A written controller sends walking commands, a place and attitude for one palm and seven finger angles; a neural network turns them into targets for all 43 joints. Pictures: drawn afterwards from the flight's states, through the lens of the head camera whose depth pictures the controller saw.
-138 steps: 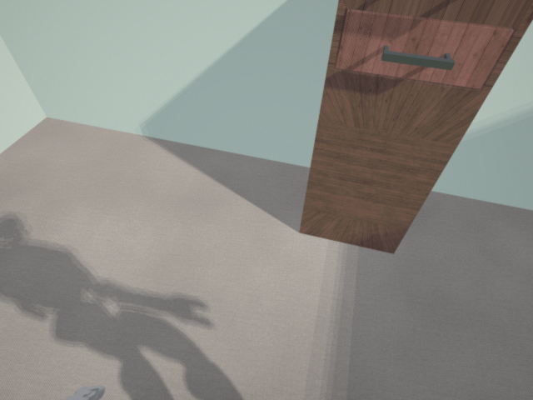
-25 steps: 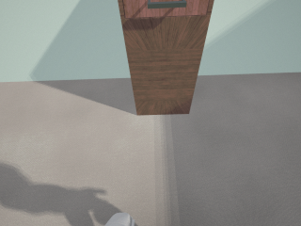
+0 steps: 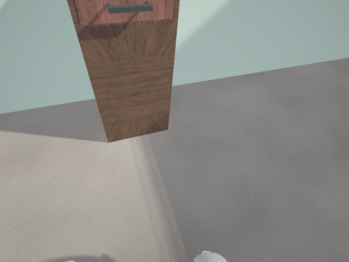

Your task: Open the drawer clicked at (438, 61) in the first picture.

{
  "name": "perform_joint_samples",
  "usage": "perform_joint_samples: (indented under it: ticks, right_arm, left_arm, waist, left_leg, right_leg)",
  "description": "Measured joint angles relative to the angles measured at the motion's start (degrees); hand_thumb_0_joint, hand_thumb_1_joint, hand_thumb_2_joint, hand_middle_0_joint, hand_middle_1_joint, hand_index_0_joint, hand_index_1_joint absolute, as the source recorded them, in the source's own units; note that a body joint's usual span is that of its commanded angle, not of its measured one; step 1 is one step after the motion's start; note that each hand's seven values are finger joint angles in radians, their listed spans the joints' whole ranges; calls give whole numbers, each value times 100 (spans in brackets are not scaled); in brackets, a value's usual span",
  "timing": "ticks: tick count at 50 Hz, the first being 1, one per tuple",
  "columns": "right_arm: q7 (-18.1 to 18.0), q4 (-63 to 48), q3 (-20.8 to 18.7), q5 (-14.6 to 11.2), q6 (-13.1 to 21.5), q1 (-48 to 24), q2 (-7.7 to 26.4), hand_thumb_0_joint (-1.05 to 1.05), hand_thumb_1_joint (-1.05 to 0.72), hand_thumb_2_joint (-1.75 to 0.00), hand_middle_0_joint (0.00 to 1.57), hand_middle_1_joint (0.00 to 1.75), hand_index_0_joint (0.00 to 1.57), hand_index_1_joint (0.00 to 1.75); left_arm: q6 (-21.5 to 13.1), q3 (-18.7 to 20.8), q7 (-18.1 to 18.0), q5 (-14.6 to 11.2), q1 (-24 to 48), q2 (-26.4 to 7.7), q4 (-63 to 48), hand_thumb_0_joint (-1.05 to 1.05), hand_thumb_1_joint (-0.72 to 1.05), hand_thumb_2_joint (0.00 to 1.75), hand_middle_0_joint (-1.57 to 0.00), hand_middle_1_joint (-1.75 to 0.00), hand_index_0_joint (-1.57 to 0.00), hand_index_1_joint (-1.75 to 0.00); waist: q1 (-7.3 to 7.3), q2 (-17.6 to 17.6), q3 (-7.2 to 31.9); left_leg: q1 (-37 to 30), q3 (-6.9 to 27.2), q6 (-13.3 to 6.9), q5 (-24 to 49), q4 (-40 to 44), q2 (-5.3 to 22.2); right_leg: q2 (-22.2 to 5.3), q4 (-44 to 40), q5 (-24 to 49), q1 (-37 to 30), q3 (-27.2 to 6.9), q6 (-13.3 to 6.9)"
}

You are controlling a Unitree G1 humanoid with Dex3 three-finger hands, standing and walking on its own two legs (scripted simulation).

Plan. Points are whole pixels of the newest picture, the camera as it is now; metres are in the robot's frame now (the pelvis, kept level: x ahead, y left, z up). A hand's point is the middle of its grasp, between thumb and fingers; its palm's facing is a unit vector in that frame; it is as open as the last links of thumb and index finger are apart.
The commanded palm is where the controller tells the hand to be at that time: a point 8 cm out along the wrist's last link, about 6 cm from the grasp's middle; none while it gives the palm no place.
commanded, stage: walk to a spot facing it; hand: left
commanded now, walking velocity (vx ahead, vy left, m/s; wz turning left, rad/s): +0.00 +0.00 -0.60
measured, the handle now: (129, 6) +0.95 +0.26 +0.11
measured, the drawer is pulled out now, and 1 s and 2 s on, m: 0.00 0.00 0.00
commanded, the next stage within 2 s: turn to face it in 1.34 s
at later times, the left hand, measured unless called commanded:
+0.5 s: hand (121, 249) +0.17 +0.15 -0.17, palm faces -0.29 -0.93 -0.21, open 7.4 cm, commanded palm none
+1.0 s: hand (187, 188) +0.37 -0.03 -0.19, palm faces -0.64 -0.75 -0.13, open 7.4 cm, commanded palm none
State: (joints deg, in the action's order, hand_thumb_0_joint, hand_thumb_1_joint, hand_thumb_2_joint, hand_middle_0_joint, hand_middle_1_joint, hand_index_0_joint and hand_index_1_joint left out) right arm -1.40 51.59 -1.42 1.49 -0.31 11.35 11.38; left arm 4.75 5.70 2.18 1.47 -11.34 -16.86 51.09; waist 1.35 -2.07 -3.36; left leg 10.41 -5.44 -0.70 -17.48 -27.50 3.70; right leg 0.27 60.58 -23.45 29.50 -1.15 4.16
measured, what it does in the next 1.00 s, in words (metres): walks ahead, turning right: right foot, then left foot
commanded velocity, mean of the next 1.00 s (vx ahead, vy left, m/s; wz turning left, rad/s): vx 0.21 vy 0.00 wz -0.60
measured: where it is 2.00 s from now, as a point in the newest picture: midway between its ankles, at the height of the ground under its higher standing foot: (209, 235)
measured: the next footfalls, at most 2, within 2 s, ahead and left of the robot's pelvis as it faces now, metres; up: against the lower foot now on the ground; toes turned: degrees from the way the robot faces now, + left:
right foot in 0.20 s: +0.02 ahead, -0.16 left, +0.00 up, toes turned -12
left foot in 0.54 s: +0.11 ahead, +0.09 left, +0.00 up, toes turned -12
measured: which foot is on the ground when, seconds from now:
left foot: down 0.00-0.20, up 0.22-0.52, down 0.54-1.00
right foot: up 0.00-0.18, down 0.20-0.54, up 0.56-1.00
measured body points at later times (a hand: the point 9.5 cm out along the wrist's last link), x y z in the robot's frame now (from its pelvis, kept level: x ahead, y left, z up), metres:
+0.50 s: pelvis +0.02 -0.02 -0.01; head +0.05 -0.01 +0.44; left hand +0.18 +0.19 -0.15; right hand +0.00 -0.29 -0.14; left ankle +0.06 +0.10 -0.72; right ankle -0.02 -0.15 -0.74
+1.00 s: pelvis +0.16 -0.09 -0.02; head +0.22 -0.12 +0.42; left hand +0.40 +0.01 -0.18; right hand -0.06 -0.19 -0.15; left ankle +0.08 +0.09 -0.74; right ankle +0.19 -0.22 -0.73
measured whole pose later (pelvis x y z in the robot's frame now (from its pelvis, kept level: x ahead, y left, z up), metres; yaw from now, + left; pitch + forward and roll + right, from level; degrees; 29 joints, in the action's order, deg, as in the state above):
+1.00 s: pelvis +0.16 -0.09 -0.02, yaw -36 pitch +1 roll -1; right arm -0.7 61.7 -1.7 1.7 2.6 28.5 7.3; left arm 1.5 3.9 3.5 2.0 -4.1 -11.0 54.0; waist -3.5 -0.5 -6.9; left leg -3.8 -22.9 4.7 -29.2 -29.4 10.3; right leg -0.7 38.4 -14.7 28.5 9.9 -2.3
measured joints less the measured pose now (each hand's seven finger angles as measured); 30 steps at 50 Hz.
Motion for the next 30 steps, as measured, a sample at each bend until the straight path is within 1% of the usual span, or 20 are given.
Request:
perform_joint_samples:
  ticks: [3,5,7,8,9,10,11,13,14,16,18,21,24,26,27,28,29,30]
  right_arm:
    - [33,11,-21,9,39,88,-3,1,-91,-90,20,30,21,30]
    - [57,44,-44,13,38,148,22,1,-90,-90,20,30,21,30]
    - [74,93,-79,17,21,217,72,1,-90,-90,20,30,21,30]
    - [84,119,-99,11,10,264,108,1,-90,-90,20,30,21,30]
    - [96,131,-118,-4,-2,337,153,1,-90,-90,20,30,21,30]
    - [110,144,-134,-27,-27,405,195,1,-90,-90,20,30,21,30]
    - [103,186,-154,-40,-93,393,269,1,-90,-90,20,30,21,30]
    - [45,274,-181,-60,-243,337,370,1,-91,-90,20,30,21,30]
    - [28,303,-189,-62,-288,303,391,1,-91,-90,20,30,20,30]
    - [28,300,-195,-49,-322,233,401,1,-91,-90,20,30,20,30]
    - [55,244,-193,-27,-308,187,389,1,-91,-90,20,30,20,30]
    - [121,149,-176,-5,-243,173,348,1,-91,-90,20,30,20,30]
    - [172,75,-153,-13,-145,200,290,1,-91,-90,20,30,20,30]
    - [173,20,-124,-21,-34,252,247,1,-91,-90,20,30,20,30]
    - [159,-20,-101,-21,49,301,240,1,-91,-90,20,30,20,30]
    - [142,-34,-81,1,126,328,205,1,-91,-90,20,30,20,30]
    - [129,-31,-49,21,183,372,173,1,-91,-90,20,30,20,30]
    - [118,-10,-22,36,227,439,134,1,-91,-90,20,30,20,30]
  left_arm:
    - [29,-52,19,-10,113,62,37,1,91,90,-20,-30,-19,-30]
    - [28,-91,28,-18,216,116,51,1,91,90,-20,-30,-19,-30]
    - [-3,-125,34,-26,328,174,41,1,91,90,-20,-30,-19,-30]
    - [-34,-145,36,-29,379,199,23,1,91,90,-20,-30,-19,-30]
    - [-87,-174,37,-30,419,212,-10,1,91,90,-20,-30,-19,-30]
    - [-173,-201,22,-22,453,207,-47,1,91,90,-20,-30,-19,-30]
    - [-249,-219,-23,-33,517,259,-50,1,91,90,-20,-30,-19,-30]
    - [-309,-252,-110,-54,556,358,-91,1,91,90,-20,-30,-19,-30]
    - [-298,-257,-149,-52,544,387,-111,1,91,90,-20,-30,-20,-30]
    - [-250,-268,-195,-39,501,416,-117,1,91,90,-20,-30,-20,-30]
    - [-221,-282,-196,-28,441,427,-74,1,90,90,-21,-30,-20,-30]
    - [-209,-298,-155,-6,307,426,13,1,90,90,-21,-30,-20,-30]
    - [-220,-291,-108,9,144,399,88,1,90,90,-21,-30,-20,-30]
    - [-212,-259,-88,-1,21,363,128,1,90,90,-21,-30,-20,-30]
    - [-194,-239,-82,-12,-58,344,129,1,90,90,-21,-30,-20,-30]
    - [-164,-202,-79,-26,-109,318,158,1,90,90,-21,-30,-20,-30]
    - [-126,-165,-70,-23,-159,304,204,1,90,90,-21,-30,-20,-30]
    - [-96,-131,-46,-2,-192,293,258,1,90,90,-21,-30,-20,-30]
  waist:
    - [-92,89,-110]
    - [-160,152,-173]
    - [-230,225,-222]
    - [-257,266,-234]
    - [-280,303,-228]
    - [-293,305,-209]
    - [-313,403,-260]
    - [-329,489,-318]
    - [-321,478,-321]
    - [-320,419,-302]
    - [-327,354,-247]
    - [-305,257,-101]
    - [-233,147,57]
    - [-190,67,156]
    - [-183,53,220]
    - [-187,9,249]
    - [-192,-5,282]
    - [-212,-6,312]
  left_leg:
    - [-37,-232,45,-94,-102,157]
    - [-21,-390,96,-186,-230,264]
    - [28,-534,165,-305,-415,376]
    - [72,-595,210,-384,-548,437]
    - [157,-636,262,-496,-762,501]
    - [350,-662,312,-603,-1152,560]
    - [608,-481,368,-911,-1732,601]
    - [1091,-44,409,-1297,-2783,472]
    - [1273,72,430,-1277,-3115,413]
    - [1526,177,485,-1076,-3376,347]
    - [1639,198,529,-869,-3277,315]
    - [1575,157,539,-730,-2755,253]
    - [1281,83,483,-759,-2007,129]
    - [900,-18,440,-548,-1245,28]
    - [699,-59,339,-421,-810,8]
    - [681,-137,190,-255,-817,16]
    - [653,-231,79,-268,-898,59]
    - [566,-311,12,-315,-877,104]
  right_leg:
    - [-198,-698,-88,-344,168,-11]
    - [-238,-1139,-120,-570,268,-57]
    - [-221,-1627,-78,-831,370,-131]
    - [-195,-1979,94,-1004,428,-173]
    - [-173,-2443,446,-1227,488,-237]
    - [-171,-2733,721,-1350,481,-347]
    - [-102,-2614,660,-1283,478,-413]
    - [-28,-2469,485,-1232,403,-473]
    - [-8,-2501,474,-1250,333,-482]
    - [17,-2641,550,-1306,190,-478]
    - [35,-2782,640,-1358,56,-470]
    - [60,-2912,686,-1416,-139,-455]
    - [80,-2931,639,-1449,-338,-420]
    - [103,-2811,532,-1426,-483,-362]
    - [139,-2625,382,-1346,-542,-372]
    - [167,-2197,-28,-1191,-570,-403]
    - [188,-1631,-313,-980,-489,-418]
    - [184,-1043,-365,-763,-355,-416]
